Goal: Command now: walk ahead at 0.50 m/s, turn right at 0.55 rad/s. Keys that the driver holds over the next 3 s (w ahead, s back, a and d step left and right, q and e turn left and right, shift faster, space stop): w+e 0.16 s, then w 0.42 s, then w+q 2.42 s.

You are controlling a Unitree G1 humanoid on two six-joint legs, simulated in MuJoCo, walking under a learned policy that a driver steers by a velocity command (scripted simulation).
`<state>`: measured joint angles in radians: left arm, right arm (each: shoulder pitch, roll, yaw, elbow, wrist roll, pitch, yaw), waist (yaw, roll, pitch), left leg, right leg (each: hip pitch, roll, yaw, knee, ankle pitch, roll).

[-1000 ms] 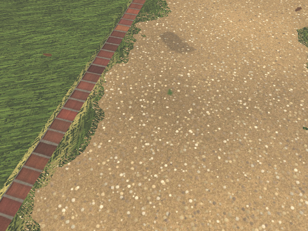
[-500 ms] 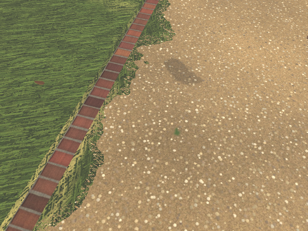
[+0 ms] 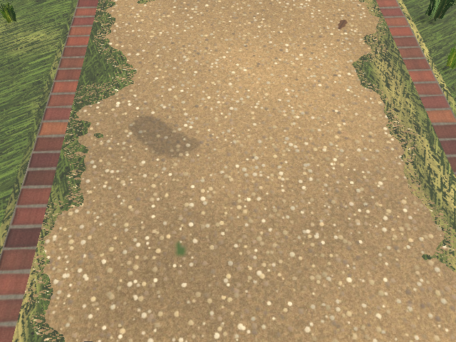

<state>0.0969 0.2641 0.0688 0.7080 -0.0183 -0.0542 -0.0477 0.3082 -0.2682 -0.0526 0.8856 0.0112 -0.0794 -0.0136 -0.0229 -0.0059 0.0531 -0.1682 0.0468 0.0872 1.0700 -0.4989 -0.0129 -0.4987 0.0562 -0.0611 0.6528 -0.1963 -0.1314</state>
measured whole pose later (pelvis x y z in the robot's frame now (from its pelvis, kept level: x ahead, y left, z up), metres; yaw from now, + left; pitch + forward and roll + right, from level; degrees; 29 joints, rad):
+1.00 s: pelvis +0.54 -0.05 +0.02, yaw -2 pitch +3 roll +0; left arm 0.08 0.24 0.04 0.66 0.00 -0.11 -0.01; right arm 0.40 -0.29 -0.06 0.81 0.03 -0.05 -0.01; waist -0.06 0.03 0.00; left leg -0.31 -0.02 -0.10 1.01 -0.47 0.02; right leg -0.41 0.01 -0.01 0.53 -0.17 -0.01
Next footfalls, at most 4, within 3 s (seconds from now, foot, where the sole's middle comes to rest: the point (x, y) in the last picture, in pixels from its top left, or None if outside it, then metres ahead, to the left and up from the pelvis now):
0.44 left None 0.43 0.10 -0.75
0.92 right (291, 270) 0.64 -0.17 -0.75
1.42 left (194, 202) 0.89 0.13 -0.75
1.92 right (220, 130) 1.22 0.04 -0.75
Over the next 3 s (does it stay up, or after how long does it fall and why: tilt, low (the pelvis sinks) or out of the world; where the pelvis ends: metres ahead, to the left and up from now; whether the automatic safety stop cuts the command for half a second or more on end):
stays up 1.44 0.48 0.01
